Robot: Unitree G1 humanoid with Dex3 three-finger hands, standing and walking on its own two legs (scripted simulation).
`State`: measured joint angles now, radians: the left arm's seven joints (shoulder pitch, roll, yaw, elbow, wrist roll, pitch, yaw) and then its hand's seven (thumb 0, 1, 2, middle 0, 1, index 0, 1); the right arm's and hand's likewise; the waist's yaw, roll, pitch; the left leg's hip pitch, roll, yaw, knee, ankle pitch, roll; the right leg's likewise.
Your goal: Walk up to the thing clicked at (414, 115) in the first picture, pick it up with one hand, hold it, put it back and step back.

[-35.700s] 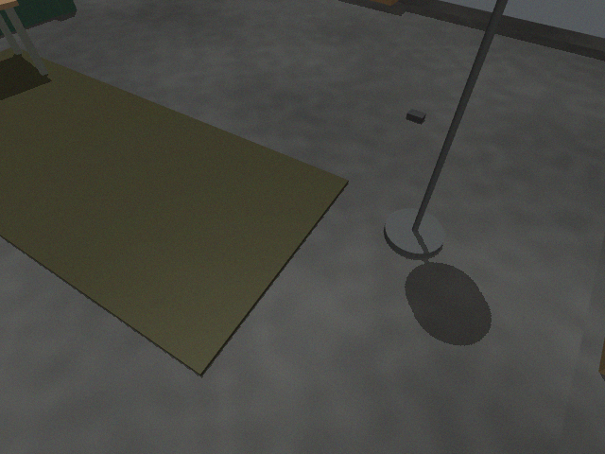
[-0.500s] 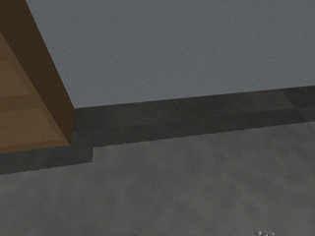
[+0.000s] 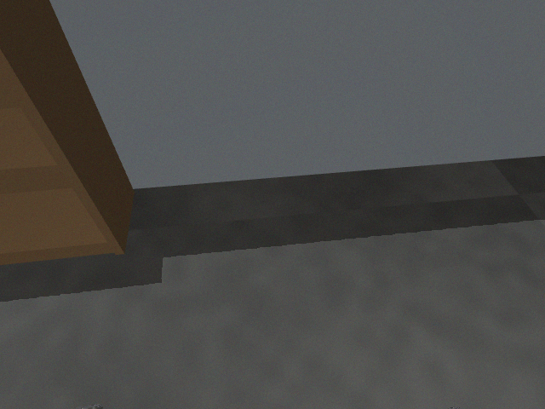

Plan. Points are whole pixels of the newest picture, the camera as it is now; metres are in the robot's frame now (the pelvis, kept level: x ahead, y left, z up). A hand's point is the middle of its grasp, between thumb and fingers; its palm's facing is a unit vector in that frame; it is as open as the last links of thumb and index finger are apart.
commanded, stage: walk up
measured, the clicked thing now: out of the picture -0.55 -0.46 -0.76
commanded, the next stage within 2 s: stand in 0.22 s
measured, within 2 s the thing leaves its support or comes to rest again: neither
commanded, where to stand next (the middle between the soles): +0.07 -0.02 m, yaw -4 degrees
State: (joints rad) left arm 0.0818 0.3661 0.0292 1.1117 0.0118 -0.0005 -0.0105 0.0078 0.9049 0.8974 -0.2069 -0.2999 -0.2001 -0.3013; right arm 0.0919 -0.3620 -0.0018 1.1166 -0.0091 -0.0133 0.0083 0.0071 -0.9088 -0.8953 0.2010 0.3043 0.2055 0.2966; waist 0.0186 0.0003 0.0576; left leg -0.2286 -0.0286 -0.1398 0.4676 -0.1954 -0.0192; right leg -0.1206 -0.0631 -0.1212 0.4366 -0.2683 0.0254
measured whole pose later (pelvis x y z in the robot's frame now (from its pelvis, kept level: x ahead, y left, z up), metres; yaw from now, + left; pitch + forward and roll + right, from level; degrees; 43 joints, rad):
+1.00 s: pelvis +0.01 -0.01 +0.01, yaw -3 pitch -2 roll +0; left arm 0.10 0.35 0.01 1.14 0.01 0.00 -0.01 0.01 0.91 0.90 -0.21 -0.30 -0.20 -0.30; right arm 0.10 -0.35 0.01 1.15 -0.01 0.00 0.01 0.01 -0.91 -0.90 0.20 0.30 0.21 0.30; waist 0.01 0.00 0.06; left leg -0.16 0.00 -0.10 0.33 -0.14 -0.03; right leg -0.09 -0.04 -0.08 0.33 -0.22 0.02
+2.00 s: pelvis +0.02 -0.01 +0.01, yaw -3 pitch -2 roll +0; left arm 0.11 0.35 0.01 1.13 0.01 0.00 -0.01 0.01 0.91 0.90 -0.21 -0.30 -0.20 -0.30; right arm 0.10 -0.35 0.02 1.13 -0.01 -0.01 0.00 0.01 -0.91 -0.90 0.20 0.30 0.21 0.30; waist 0.01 0.00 0.06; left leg -0.15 0.01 -0.09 0.33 -0.16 -0.04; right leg -0.07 -0.03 -0.08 0.33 -0.22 0.01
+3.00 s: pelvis +0.00 +0.02 +0.00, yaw -17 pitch -1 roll +0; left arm 0.25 0.35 0.06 0.94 0.05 0.02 0.00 0.01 0.90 0.90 -0.21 -0.30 -0.20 -0.30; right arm -0.01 -0.41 -0.07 0.94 -0.02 0.02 0.04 0.01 -0.91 -0.90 0.20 0.30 0.21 0.30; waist 0.05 0.02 0.14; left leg -0.32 -0.04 -0.07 0.71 -0.46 0.00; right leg -0.23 0.01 0.17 0.45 -0.22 0.03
